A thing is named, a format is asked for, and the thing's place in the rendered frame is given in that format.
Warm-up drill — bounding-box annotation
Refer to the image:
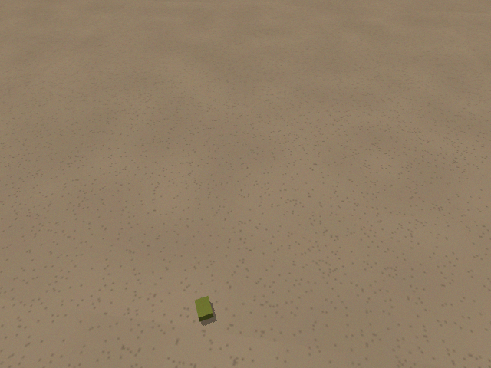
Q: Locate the small box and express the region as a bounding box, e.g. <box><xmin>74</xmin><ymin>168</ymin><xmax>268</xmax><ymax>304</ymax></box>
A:
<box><xmin>195</xmin><ymin>296</ymin><xmax>214</xmax><ymax>322</ymax></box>

